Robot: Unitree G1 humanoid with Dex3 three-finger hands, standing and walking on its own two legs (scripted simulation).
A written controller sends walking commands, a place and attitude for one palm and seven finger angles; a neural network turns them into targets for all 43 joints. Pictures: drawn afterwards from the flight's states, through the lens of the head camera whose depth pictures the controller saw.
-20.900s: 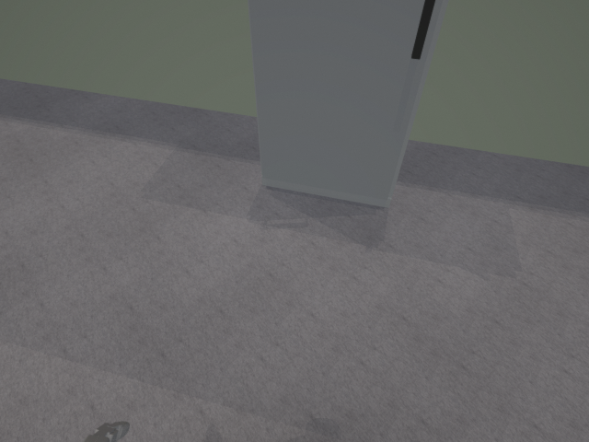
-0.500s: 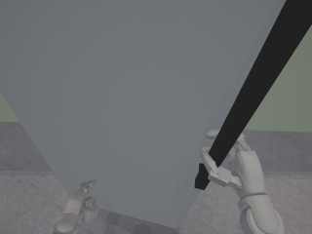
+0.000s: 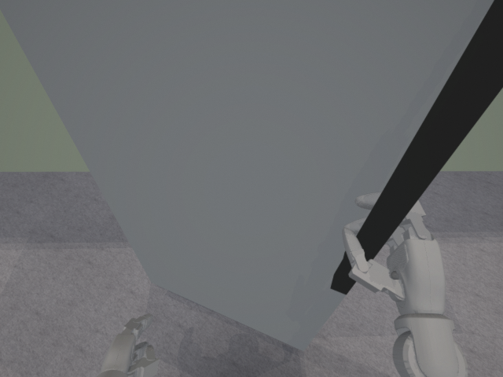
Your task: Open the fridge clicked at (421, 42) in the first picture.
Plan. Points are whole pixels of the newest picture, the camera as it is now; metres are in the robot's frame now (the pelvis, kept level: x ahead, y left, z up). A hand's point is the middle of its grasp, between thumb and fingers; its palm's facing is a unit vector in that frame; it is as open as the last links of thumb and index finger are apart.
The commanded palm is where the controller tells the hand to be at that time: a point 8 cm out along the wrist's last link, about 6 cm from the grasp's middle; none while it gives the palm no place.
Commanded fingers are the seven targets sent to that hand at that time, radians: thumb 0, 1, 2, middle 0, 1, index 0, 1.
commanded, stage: walk backward, drawing the door open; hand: right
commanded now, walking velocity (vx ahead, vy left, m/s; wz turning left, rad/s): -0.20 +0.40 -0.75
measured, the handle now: (403, 174) +0.30 -0.11 +0.24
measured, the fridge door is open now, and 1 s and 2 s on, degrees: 25 49 79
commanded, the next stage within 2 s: stop walking and hold the door back in 1.82 s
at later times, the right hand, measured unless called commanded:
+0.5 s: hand (313, 336) +0.16 -0.03 +0.14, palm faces +0.31 +0.93 -0.18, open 7.1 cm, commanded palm +0.11 -0.07 +0.15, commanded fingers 0.00 -0.90 -0.90 0.45 1.40 0.45 1.40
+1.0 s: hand out of the picture +0.07 +0.06 +0.14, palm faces +0.77 +0.61 -0.17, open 6.7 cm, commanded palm +0.01 +0.05 +0.15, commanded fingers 0.00 -0.90 -0.90 0.45 1.40 0.45 1.40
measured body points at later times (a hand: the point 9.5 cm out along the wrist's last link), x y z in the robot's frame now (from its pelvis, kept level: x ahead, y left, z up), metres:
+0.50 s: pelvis -0.06 +0.17 +0.01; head +0.01 +0.12 +0.45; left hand +0.19 +0.28 -0.08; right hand +0.13 -0.08 +0.15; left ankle +0.06 +0.28 -0.64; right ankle -0.07 -0.01 -0.73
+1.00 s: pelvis -0.02 +0.36 -0.01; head +0.01 +0.31 +0.43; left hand +0.28 +0.43 -0.09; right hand +0.03 +0.03 +0.15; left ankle +0.07 +0.38 -0.72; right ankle -0.10 +0.31 -0.74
